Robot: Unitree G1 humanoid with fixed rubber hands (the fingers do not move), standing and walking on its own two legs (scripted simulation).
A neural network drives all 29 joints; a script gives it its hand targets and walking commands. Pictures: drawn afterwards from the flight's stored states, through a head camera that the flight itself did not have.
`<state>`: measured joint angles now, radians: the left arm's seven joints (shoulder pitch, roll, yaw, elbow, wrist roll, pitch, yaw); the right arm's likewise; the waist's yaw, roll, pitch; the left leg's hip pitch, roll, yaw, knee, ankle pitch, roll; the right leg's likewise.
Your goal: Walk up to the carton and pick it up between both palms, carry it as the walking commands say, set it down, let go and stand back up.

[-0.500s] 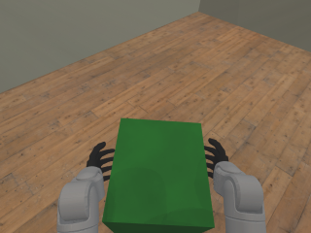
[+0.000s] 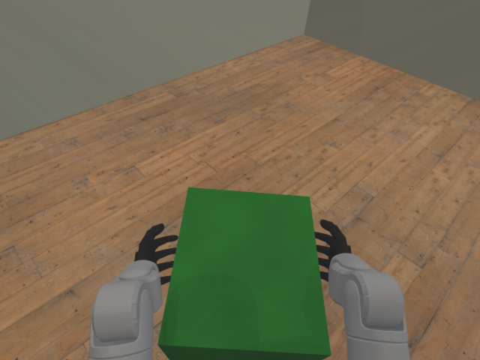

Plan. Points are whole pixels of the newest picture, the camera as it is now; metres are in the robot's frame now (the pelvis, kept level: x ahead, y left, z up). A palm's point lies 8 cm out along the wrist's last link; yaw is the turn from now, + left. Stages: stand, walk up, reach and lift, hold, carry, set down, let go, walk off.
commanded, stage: carry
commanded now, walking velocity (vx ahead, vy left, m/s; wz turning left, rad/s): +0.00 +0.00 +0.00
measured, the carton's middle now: (241, 286) +0.27 +0.01 +0.00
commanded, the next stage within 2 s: none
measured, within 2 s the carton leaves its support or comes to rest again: neither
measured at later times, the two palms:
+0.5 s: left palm (210, 336) +0.17 +0.05 +0.07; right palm (440, 359) +0.14 -0.23 +0.07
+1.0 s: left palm out of the picture +0.05 +0.11 +0.07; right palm out of the picture +0.06 -0.18 +0.07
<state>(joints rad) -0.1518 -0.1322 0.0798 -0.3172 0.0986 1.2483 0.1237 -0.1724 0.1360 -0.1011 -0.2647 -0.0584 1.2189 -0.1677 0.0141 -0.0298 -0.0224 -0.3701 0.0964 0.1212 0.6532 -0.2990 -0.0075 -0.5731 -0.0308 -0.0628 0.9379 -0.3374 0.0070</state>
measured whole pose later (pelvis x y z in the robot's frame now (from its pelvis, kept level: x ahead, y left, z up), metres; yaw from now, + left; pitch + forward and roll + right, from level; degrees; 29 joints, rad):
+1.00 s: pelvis -0.22 -0.04 -0.01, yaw +1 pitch +2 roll +0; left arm -0.19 -0.14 0.09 -0.31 0.09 1.22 0.12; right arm -0.21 0.14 -0.12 -0.29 -0.08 1.22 -0.16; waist 0.02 0.00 -0.03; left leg -0.43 0.05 0.05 0.71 -0.31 -0.02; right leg -0.42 -0.04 -0.13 0.70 -0.32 -0.04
